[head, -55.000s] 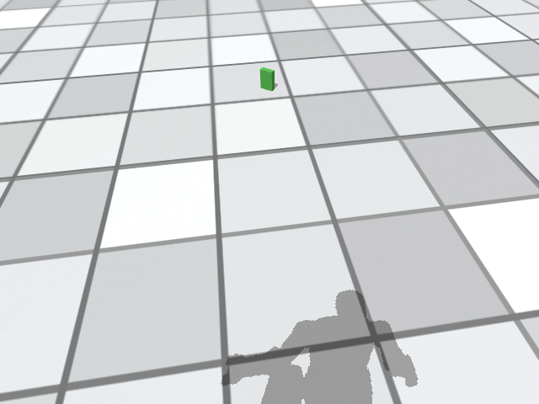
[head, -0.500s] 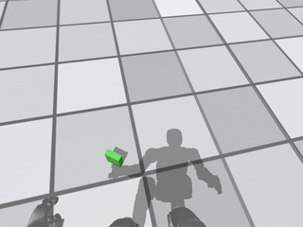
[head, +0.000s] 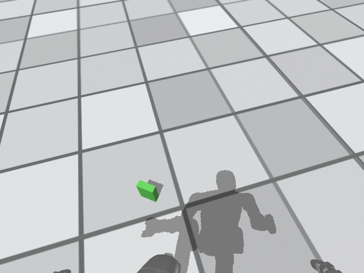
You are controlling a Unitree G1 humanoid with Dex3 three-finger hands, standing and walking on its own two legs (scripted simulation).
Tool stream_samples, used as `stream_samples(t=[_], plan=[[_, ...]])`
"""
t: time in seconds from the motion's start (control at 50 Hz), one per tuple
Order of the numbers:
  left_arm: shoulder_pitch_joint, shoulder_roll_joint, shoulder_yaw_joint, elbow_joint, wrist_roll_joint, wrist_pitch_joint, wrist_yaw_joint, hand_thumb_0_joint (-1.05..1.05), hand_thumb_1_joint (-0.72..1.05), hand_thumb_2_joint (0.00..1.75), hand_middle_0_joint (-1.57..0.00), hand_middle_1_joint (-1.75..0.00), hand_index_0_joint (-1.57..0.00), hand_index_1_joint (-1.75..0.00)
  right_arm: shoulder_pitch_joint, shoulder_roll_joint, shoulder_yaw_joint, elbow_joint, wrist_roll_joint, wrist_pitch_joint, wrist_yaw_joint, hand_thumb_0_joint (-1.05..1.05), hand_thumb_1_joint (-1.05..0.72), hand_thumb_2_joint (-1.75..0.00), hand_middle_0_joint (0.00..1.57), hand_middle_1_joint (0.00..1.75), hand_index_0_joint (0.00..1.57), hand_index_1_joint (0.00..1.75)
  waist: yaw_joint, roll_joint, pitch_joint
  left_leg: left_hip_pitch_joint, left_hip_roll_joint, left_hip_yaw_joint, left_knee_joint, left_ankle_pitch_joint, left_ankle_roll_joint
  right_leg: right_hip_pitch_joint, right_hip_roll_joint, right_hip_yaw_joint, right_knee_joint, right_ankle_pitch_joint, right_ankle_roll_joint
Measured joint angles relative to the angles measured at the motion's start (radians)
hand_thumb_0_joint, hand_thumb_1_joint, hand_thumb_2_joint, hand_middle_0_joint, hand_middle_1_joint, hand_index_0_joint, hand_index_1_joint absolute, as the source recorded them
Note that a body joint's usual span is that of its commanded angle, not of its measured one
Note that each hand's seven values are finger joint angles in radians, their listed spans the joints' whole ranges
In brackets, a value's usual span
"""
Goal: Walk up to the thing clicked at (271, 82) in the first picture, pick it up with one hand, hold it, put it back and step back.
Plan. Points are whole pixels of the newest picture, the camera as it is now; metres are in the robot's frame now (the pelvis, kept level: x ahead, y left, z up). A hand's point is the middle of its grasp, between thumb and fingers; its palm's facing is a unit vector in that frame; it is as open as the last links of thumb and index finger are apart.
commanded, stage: step back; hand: left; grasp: from above
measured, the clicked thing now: (148, 191) +0.57 +0.26 -0.69
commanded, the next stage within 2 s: none
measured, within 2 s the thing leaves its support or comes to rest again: neither
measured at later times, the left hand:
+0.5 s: hand out of the picture -0.05 +0.30 -0.15, palm faces +0.04 -0.93 -0.36, open 7.4 cm
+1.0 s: hand out of the picture -0.20 +0.24 -0.14, palm faces +0.05 -0.90 -0.43, open 7.4 cm
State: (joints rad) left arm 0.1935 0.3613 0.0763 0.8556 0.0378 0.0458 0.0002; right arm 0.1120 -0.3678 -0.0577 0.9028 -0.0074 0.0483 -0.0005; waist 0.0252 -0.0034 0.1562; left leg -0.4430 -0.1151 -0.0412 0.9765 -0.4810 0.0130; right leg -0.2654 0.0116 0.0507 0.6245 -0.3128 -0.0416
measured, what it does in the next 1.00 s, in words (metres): walks backwards: left foot, then right foot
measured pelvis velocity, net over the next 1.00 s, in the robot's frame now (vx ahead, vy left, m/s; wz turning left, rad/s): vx -0.31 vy -0.03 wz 0.08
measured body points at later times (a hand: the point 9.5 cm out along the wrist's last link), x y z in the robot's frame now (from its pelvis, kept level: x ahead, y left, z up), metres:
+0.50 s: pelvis -0.14 +0.02 +0.00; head -0.09 +0.05 +0.45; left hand -0.05 +0.34 -0.12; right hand -0.01 -0.29 -0.09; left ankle -0.08 +0.14 -0.73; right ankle -0.18 -0.15 -0.64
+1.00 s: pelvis -0.31 -0.03 -0.01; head -0.25 -0.04 +0.43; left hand -0.20 +0.29 -0.11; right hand -0.24 -0.35 -0.14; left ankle -0.34 +0.08 -0.72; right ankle -0.23 -0.14 -0.73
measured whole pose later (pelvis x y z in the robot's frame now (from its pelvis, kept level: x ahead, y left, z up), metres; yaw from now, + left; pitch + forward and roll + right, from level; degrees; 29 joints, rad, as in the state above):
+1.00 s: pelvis -0.31 -0.03 -0.01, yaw +5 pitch -1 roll +1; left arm 0.14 0.37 0.08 0.73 0.04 0.06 0.01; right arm 0.25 -0.39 -0.05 0.89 -0.02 0.02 -0.03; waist -0.01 0.01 0.17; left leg -0.31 -0.05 -0.05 0.77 -0.45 -0.01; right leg -0.40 -0.04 -0.04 0.66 -0.24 -0.02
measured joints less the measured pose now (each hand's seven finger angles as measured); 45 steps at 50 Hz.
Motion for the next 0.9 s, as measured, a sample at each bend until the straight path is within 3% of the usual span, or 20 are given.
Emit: stream_samples(t=[0.04,0.1,0.18,0.22,0.26,0.28,0.32,0.34,0.38,0.44,0.56,0.64,0.68,0.72,0.76,0.82,0.9], plan=[[-0.004,-0.007,0.001,-0.011,-0.001,-0.001,0.006,0.01,0.9,0.89,-0.2,-0.3,-0.21,-0.3,0.018,-0.015,0.002,-0.002,0.004,-0.006,-0.001,0.0,-0.9,-0.9,0.2,0.3,0.2,0.3,0.0,-0.007,-0.01,-0.008,-0.02,-0.057,0.088,0.004,-0.005,-0.013,-0.012,-0.003,-0.04,0.037,0.009],[-0.023,-0.018,-0.004,-0.041,0.003,-0.003,0.008,0.01,0.9,0.89,-0.2,-0.3,-0.21,-0.3,0.042,-0.043,0.004,-0.011,0.007,-0.014,-0.012,0.0,-0.9,-0.9,0.2,0.3,0.2,0.3,-0.002,0.0,-0.009,0.025,-0.008,-0.092,0.091,0.0,-0.02,-0.043,-0.017,-0.015,-0.065,0.075,0.018],[-0.058,-0.022,-0.014,-0.088,0.002,-0.003,0.01,0.01,0.9,0.89,-0.2,-0.3,-0.21,-0.3,0.06,-0.061,0.003,-0.016,0.002,-0.02,-0.022,0.0,-0.9,-0.9,0.2,0.3,0.2,0.3,-0.02,0.008,0.014,0.121,0.06,-0.049,-0.144,0.0,-0.027,-0.087,-0.029,-0.051,-0.032,0.089,0.032],[-0.075,-0.013,-0.018,-0.107,-0.004,0.004,0.006,0.01,0.9,0.89,-0.2,-0.3,-0.21,-0.3,0.063,-0.057,0.001,-0.017,-0.005,-0.026,-0.022,0.0,-0.9,-0.9,0.2,0.3,0.2,0.3,-0.027,0.001,0.025,0.182,0.084,-0.018,-0.316,0.097,-0.02,-0.119,-0.038,-0.065,0.021,0.077,0.042],[-0.091,0.012,-0.011,-0.106,-0.012,0.018,0.004,0.01,0.9,0.89,-0.2,-0.3,-0.21,-0.3,0.047,-0.018,0.001,-0.009,-0.018,-0.029,-0.02,0.0,-0.9,-0.9,0.2,0.3,0.2,0.3,-0.011,-0.071,0.056,0.207,0.046,0.024,-0.353,0.15,-0.002,-0.138,-0.073,-0.024,0.073,0.071,0.043],[-0.088,0.016,-0.007,-0.098,-0.016,0.026,0.004,0.01,0.9,0.89,-0.2,-0.3,-0.21,-0.3,0.047,-0.005,0.006,-0.012,-0.024,-0.03,-0.013,0.0,-0.9,-0.9,0.2,0.3,0.2,0.3,-0.004,-0.084,0.054,0.204,0.047,0.037,-0.35,0.153,0.005,-0.151,-0.057,0.004,0.104,0.008,0.035],[-0.08,0.012,-0.004,-0.074,-0.015,0.04,0.006,0.01,0.9,0.89,-0.2,-0.3,-0.21,-0.3,0.056,0.006,0.016,-0.025,-0.029,-0.033,-0.003,0.0,-0.9,-0.9,0.2,0.3,0.2,0.3,-0.027,-0.057,0.033,0.182,0.078,0.014,-0.339,0.162,0.015,-0.184,0.021,0.041,0.263,-0.156,0.033],[-0.077,0.012,-0.003,-0.065,-0.015,0.045,0.005,0.01,0.9,0.89,-0.2,-0.3,-0.21,-0.3,0.062,0.01,0.019,-0.029,-0.031,-0.036,-0.003,0.0,-0.9,-0.9,0.2,0.3,0.2,0.3,-0.038,-0.042,0.024,0.176,0.092,-0.001,-0.349,0.175,0.016,-0.197,0.053,0.054,0.353,-0.188,0.031],[-0.063,0.019,0.003,-0.063,-0.022,0.044,0.002,0.01,0.9,0.89,-0.2,-0.3,-0.21,-0.29,0.065,0.018,0.027,-0.033,-0.034,-0.036,-0.005,0.0,-0.9,-0.9,0.2,0.3,0.2,0.3,-0.034,-0.035,0.003,0.167,0.113,-0.004,-0.386,0.212,0.012,-0.218,0.093,0.088,0.499,-0.187,0.025],[-0.035,0.034,0.018,-0.069,-0.023,0.034,-0.002,0.01,0.9,0.89,-0.2,-0.3,-0.21,-0.3,0.051,0.021,0.027,-0.047,-0.03,-0.039,-0.008,0.0,-0.9,-0.9,0.21,0.3,0.2,0.3,-0.017,-0.037,-0.01,0.143,0.13,0.012,-0.417,0.254,0.006,-0.207,0.105,0.124,0.598,-0.162,0.039],[0.004,0.063,0.032,-0.054,-0.017,0.032,0.0,0.01,0.9,0.9,-0.2,-0.3,-0.2,-0.29,0.0,0.007,0.019,-0.101,-0.027,-0.046,-0.015,0.0,-0.9,-0.9,0.21,0.3,0.2,0.3,-0.004,-0.041,0.013,0.067,0.157,0.047,-0.389,0.3,0.002,-0.097,0.046,0.105,0.418,-0.176,0.081],[0.015,0.059,0.027,-0.03,-0.018,0.024,-0.011,0.01,0.9,0.9,-0.2,-0.3,-0.2,-0.29,-0.028,-0.024,0.013,-0.125,-0.031,-0.034,-0.012,0.0,-0.9,-0.9,0.21,0.3,0.2,0.3,-0.002,-0.024,0.02,-0.001,0.177,0.065,-0.34,0.323,-0.024,0.005,-0.005,0.035,0.134,-0.136,0.06],[0.007,0.022,0.022,-0.004,-0.011,0.015,-0.016,0.01,0.9,0.9,-0.2,-0.3,-0.2,-0.29,-0.038,-0.059,0.0,-0.114,-0.025,-0.02,-0.014,0.0,-0.9,-0.9,0.21,0.3,0.2,0.3,-0.016,0.055,0.038,-0.028,0.212,0.023,-0.305,0.329,-0.018,0.035,0.031,-0.011,0.068,-0.104,0.047],[0.028,-0.003,0.009,-0.008,0.002,0.014,-0.028,0.01,0.9,0.9,-0.2,-0.3,-0.2,-0.29,-0.014,-0.068,-0.013,-0.091,-0.016,-0.002,-0.024,0.0,-0.9,-0.9,0.2,0.3,0.2,0.3,-0.021,0.08,0.016,-0.064,0.165,-0.042,-0.223,0.157,-0.008,0.017,0.028,-0.031,0.078,-0.086,0.037],[0.056,-0.006,0.001,-0.016,0.007,0.02,-0.03,0.01,0.9,0.89,-0.2,-0.3,-0.21,-0.29,0.018,-0.057,-0.014,-0.063,-0.009,0.007,-0.03,0.0,-0.9,-0.9,0.2,0.3,0.2,0.3,0.011,0.037,-0.016,-0.091,0.085,-0.05,-0.052,0.033,-0.011,-0.01,-0.011,0.006,0.082,-0.068,0.026],[0.065,-0.017,-0.001,-0.015,0.011,0.027,-0.021,0.01,0.9,0.89,-0.2,-0.3,-0.21,-0.3,0.067,-0.062,-0.008,-0.046,-0.002,0.001,-0.028,0.0,-0.9,-0.9,0.2,0.3,0.2,0.3,0.008,0.023,-0.042,-0.095,0.011,-0.084,0.129,0.037,-0.008,-0.023,-0.041,0.009,0.021,-0.009,0.029],[0.029,-0.013,0.005,-0.054,0.016,0.02,-0.007,0.01,0.9,0.89,-0.21,-0.3,-0.21,-0.3,0.116,-0.059,0.0,-0.03,-0.003,-0.012,-0.034,0.0,-0.9,-0.9,0.2,0.3,0.2,0.3,-0.006,0.031,-0.037,-0.019,0.005,-0.087,0.119,0.028,-0.023,-0.071,-0.038,-0.023,-0.009,0.046,0.027]])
